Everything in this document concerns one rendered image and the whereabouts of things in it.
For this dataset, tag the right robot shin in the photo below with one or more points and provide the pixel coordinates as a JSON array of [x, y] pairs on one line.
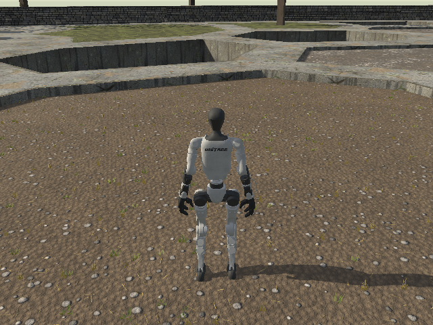
[[231, 247]]

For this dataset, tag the robot left hand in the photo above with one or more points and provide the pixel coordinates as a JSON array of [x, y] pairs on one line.
[[182, 206]]

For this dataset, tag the right robot upper arm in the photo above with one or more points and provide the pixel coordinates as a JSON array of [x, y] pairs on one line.
[[237, 143]]

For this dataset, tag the robot left forearm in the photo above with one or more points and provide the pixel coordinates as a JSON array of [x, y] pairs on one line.
[[185, 184]]

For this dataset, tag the robot right hand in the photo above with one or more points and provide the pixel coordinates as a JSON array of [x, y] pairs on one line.
[[250, 208]]

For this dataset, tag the robot right forearm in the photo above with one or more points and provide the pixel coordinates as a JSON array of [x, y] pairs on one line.
[[247, 185]]

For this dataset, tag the left robot upper arm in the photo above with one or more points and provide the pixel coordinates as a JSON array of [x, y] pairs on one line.
[[194, 144]]

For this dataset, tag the left robot thigh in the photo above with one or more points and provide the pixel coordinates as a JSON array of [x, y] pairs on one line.
[[200, 202]]

